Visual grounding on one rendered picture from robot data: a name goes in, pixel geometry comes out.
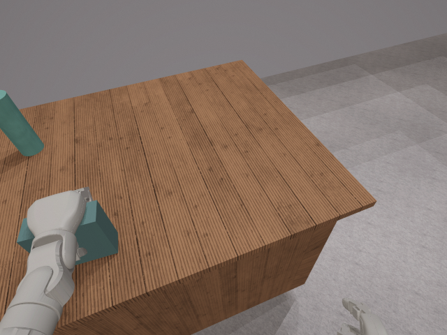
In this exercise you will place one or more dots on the table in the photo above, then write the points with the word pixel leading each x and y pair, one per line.
pixel 222 199

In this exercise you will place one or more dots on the left robot hand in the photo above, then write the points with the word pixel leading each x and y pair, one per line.
pixel 62 211

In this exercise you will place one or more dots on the right robot hand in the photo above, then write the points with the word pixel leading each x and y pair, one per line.
pixel 370 324

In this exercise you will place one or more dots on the left robot forearm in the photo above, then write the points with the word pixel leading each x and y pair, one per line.
pixel 47 286

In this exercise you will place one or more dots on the sponge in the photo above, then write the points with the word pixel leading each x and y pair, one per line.
pixel 95 233

